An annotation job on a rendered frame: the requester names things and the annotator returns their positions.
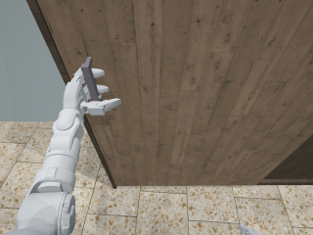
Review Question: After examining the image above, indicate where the left robot hand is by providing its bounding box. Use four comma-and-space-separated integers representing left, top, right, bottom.
63, 68, 121, 117

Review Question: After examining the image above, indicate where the wardrobe door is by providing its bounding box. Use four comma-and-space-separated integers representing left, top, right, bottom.
263, 134, 313, 179
37, 0, 313, 186

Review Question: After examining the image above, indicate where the handle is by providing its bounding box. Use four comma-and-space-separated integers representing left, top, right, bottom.
80, 57, 104, 102

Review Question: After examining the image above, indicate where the right robot hand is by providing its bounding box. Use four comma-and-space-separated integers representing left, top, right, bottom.
239, 224, 259, 235

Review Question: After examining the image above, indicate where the robot left forearm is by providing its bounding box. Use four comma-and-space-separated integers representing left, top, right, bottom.
15, 109, 84, 230

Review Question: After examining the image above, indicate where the left robot upper arm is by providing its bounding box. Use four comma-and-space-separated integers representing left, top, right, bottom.
3, 191, 76, 235

